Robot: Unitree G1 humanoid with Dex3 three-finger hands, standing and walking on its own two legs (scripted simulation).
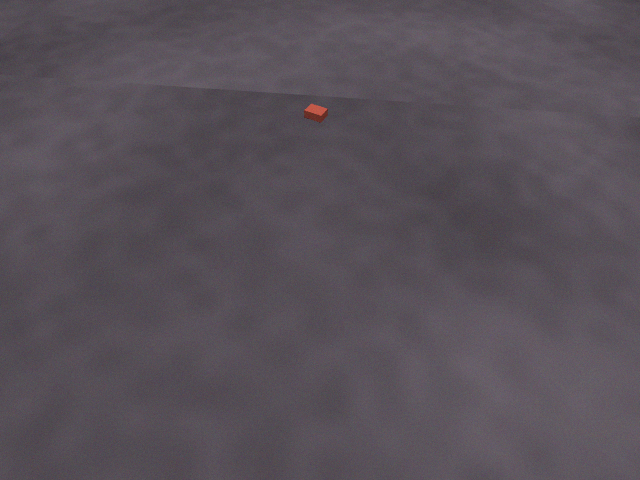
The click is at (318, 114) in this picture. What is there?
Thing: flat box
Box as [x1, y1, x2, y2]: [304, 104, 327, 122]
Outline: 310,104 304,110 304,116 320,122 327,115 327,109 317,105
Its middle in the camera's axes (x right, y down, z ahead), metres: -0.03 -0.73 +2.23
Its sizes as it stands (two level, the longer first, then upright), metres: 0.107 0.082 0.044
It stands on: the floor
